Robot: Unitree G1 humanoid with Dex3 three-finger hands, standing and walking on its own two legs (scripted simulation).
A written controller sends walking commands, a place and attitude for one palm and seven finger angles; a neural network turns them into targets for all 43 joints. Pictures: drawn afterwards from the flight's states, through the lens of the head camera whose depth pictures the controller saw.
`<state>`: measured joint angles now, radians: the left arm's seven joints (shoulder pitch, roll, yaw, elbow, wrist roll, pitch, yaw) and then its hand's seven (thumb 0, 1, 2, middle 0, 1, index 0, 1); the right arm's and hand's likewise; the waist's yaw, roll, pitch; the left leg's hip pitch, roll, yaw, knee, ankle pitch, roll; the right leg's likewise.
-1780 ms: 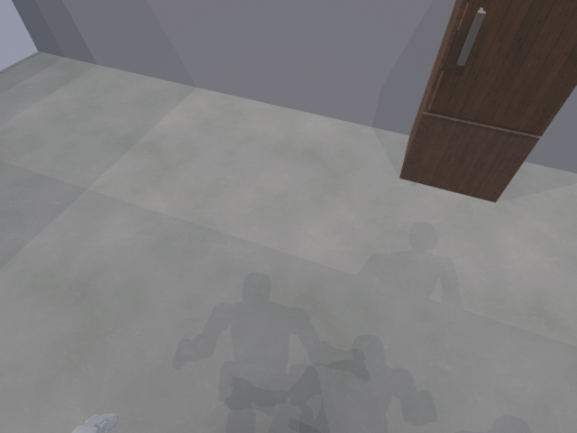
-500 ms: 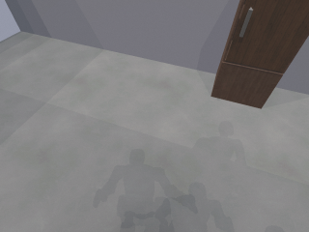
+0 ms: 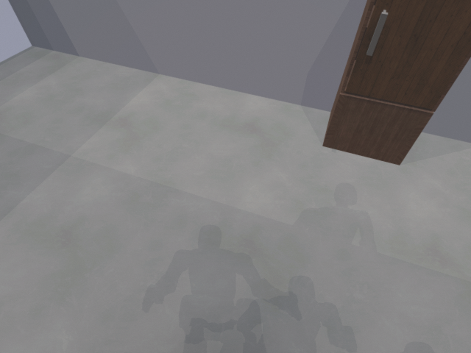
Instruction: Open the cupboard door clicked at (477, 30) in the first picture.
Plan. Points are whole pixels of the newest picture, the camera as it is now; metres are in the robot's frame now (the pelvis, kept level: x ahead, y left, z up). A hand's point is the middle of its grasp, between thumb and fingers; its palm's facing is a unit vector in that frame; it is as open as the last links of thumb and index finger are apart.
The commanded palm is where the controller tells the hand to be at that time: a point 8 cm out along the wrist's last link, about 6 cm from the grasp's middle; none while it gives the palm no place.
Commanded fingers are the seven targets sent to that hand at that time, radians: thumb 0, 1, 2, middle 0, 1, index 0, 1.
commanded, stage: walk to a spot facing it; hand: left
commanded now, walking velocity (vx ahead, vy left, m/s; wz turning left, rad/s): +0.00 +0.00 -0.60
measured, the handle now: (376, 33) +1.39 -0.54 -0.04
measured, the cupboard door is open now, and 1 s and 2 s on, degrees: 0 0 0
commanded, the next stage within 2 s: none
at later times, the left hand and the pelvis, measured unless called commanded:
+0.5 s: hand out of the picture +0.04 +0.16 -0.17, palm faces -0.17 -0.96 -0.22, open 7.4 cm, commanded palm none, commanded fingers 0.00 0.90 0.90 -0.20 -0.30 -0.20 -0.30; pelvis -0.02 -0.02 -0.01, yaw -13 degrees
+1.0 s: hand (160, 299) +0.26 +0.18 -0.18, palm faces -0.44 -0.88 -0.19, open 7.4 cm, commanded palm none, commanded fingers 0.00 0.90 0.90 -0.20 -0.30 -0.20 -0.30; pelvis +0.10 +0.02 +0.00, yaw -31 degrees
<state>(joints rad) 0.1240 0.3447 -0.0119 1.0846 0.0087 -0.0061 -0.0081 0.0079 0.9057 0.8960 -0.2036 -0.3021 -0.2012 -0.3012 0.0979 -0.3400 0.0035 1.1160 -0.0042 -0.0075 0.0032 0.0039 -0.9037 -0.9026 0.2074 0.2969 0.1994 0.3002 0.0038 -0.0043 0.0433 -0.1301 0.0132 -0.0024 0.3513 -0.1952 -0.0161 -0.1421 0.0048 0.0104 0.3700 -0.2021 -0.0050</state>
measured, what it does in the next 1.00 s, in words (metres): walks ahead, turning right: left foot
